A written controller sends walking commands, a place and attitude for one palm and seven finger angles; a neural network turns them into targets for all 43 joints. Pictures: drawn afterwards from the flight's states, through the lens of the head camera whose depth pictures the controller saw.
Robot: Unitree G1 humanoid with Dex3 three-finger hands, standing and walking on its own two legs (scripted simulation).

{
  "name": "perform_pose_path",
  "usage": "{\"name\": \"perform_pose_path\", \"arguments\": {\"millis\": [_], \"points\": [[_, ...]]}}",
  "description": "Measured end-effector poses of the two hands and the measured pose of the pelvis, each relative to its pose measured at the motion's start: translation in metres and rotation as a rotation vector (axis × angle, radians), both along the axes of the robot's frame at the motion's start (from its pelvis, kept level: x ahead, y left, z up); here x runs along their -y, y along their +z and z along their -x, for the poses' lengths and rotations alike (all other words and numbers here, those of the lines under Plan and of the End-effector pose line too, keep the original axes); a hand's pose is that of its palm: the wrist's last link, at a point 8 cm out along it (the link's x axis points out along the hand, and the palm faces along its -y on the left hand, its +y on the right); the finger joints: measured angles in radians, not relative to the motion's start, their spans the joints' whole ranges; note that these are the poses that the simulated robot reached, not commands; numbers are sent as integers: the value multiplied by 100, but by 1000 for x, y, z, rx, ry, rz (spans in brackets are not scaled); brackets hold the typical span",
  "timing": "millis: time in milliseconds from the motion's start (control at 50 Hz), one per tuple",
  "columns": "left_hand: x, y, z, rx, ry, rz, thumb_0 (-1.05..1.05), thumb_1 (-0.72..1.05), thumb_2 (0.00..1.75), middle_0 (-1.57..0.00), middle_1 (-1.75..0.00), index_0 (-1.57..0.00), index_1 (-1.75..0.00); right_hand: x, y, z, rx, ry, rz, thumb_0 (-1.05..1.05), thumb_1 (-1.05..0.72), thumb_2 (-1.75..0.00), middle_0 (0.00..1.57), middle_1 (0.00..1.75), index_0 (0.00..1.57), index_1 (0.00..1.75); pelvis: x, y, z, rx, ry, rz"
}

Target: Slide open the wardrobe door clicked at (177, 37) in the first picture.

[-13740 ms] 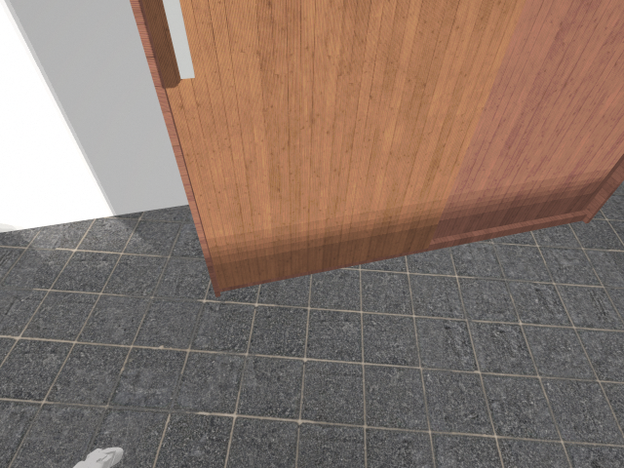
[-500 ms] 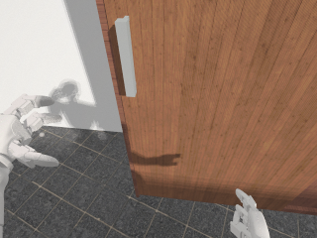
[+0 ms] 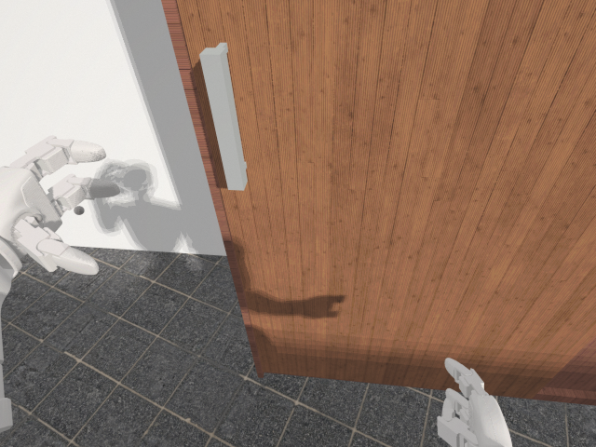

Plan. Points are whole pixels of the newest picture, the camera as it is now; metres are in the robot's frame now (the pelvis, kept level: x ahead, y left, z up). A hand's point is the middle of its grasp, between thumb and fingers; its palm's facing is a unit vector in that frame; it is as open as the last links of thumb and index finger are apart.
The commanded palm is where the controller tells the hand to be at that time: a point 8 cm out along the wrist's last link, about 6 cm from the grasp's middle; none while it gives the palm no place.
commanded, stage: raise the hand with hooked fingers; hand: left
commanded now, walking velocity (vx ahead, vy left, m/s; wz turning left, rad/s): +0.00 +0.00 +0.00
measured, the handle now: (230, 120) +0.52 +0.17 +0.22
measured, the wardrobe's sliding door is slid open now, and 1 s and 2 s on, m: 0.00 0.00 0.00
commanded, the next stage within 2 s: move the hooked fingers beside the handle in 0.30 s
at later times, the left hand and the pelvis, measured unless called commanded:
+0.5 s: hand (85, 196) +0.29 +0.27 +0.24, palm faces +0.06 -0.99 -0.09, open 14.0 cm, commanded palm +0.27 +0.31 +0.24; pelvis +0.02 +0.00 +0.00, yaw +0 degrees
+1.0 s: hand (116, 176) +0.35 +0.26 +0.23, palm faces +0.08 -1.00 -0.06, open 14.0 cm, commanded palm +0.32 +0.30 +0.24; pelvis +0.01 +0.00 +0.00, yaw -1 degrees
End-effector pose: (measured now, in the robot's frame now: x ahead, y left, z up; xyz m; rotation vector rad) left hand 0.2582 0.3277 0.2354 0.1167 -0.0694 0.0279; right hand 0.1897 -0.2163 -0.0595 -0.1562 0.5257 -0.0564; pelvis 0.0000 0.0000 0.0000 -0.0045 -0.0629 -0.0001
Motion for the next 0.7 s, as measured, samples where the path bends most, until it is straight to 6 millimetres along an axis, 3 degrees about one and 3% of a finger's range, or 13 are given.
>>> {"name": "perform_pose_path", "arguments": {"millis": [160, 340, 500, 620, 700], "points": [[1, 3, 1, 70, 49, 10, -1, -50, 30, -30, -120, -30, -120, 5, 5, -9, 9, -3, 17, 1, -90, -90, 20, 30, 20, 29, 5, 0, -7, 7, -2, -1], [3, 1, -11, 0, 34, 5, -1, -50, 30, -30, -120, -30, -120, 2, 2, -19, 2, -1, 0, 1, -90, -90, 20, 30, 20, 29, 4, 0, -11, -4, 0, -2], [4, 7, -12, 59, 17, 20, -1, -50, 30, -30, -120, -30, -120, -3, 3, -20, -1, 2, -8, 1, -90, -90, 20, 30, 20, 29, 3, 0, -15, -4, -3, -3], [-1, -2, -23, -3, 51, 45, -1, -50, 30, -30, -120, -30, -120, -3, 0, -17, -22, 2, 4, 1, -90, -90, 20, 30, 20, 29, 2, 0, -12, -6, 5, -2], [9, -4, -34, -6, 30, 33, -1, -50, 30, -30, -120, -30, -120, -2, -1, -13, -34, -6, 14, 1, -90, -90, 20, 30, 20, 29, 0, 0, -9, -6, 7, 0]]}}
